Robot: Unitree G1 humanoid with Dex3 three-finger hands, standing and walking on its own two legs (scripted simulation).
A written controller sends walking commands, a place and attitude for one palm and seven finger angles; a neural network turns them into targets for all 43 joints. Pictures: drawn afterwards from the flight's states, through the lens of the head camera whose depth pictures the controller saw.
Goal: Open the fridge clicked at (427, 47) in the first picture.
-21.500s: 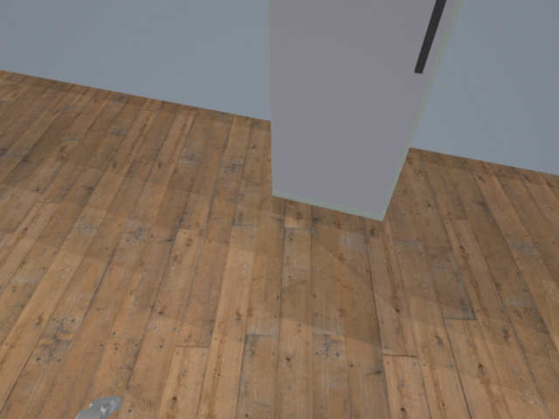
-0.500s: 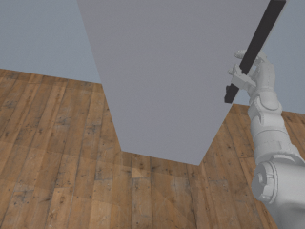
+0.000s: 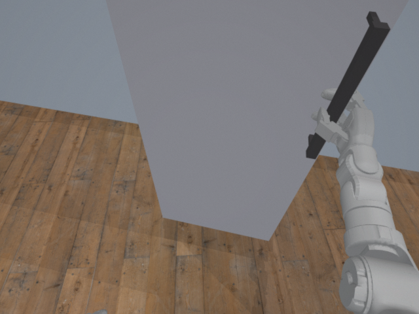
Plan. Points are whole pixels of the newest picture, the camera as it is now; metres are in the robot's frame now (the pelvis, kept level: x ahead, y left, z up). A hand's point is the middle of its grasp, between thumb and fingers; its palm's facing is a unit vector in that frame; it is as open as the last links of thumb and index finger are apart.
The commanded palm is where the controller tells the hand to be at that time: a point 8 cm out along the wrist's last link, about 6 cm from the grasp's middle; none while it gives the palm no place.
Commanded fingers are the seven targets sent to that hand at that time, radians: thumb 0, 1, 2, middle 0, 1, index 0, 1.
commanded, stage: grip the handle and tug to test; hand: right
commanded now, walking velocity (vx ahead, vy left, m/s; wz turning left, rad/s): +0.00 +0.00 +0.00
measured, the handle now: (336, 98) +0.51 -0.17 +0.16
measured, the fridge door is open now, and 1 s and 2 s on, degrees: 1 28 58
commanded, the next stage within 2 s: pull the door a little, standing still in 0.18 s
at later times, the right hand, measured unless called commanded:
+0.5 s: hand (316, 154) +0.38 -0.12 +0.15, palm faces +0.07 +1.00 +0.01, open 5.9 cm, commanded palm +0.33 -0.17 +0.15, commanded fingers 0.00 -0.90 -0.90 0.45 1.40 0.45 1.40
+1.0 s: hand (281, 215) +0.26 -0.06 +0.14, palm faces -0.05 +0.98 -0.18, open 6.6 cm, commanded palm +0.23 -0.11 +0.15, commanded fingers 0.00 -0.90 -0.90 0.45 1.40 0.45 1.40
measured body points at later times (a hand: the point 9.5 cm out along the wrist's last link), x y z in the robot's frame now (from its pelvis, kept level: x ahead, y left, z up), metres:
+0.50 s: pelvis -0.01 +0.01 +0.01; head -0.01 +0.02 +0.46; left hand +0.15 +0.24 -0.10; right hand +0.37 -0.18 +0.15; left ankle -0.04 +0.11 -0.73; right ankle -0.03 -0.11 -0.73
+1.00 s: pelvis -0.07 +0.02 +0.01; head -0.04 +0.05 +0.46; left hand +0.10 +0.23 -0.10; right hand +0.25 -0.11 +0.15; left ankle -0.04 +0.11 -0.73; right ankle -0.03 -0.11 -0.73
